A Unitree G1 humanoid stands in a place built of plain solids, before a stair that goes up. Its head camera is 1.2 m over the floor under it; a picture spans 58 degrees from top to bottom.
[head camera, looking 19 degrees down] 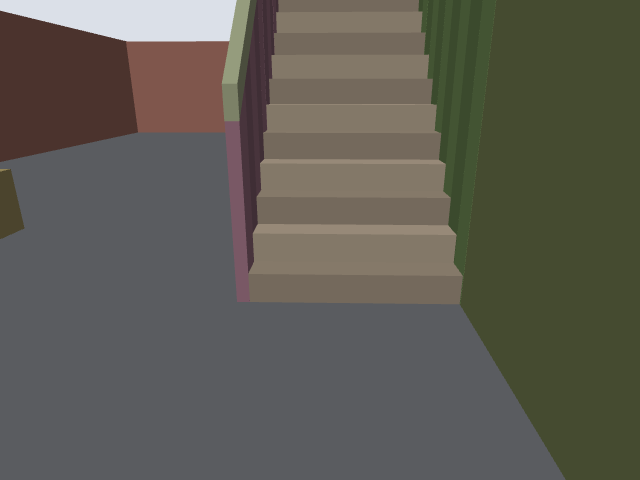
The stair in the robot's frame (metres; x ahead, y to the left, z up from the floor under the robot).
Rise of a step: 0.18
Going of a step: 0.20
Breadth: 1.25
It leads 1 degrees to the right of straight ahead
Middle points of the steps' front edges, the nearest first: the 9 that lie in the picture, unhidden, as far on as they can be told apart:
2.32 -0.20 0.18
2.53 -0.21 0.37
2.73 -0.21 0.55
2.93 -0.22 0.74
3.13 -0.22 0.92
3.33 -0.23 1.10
3.54 -0.23 1.29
3.74 -0.24 1.47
3.94 -0.24 1.66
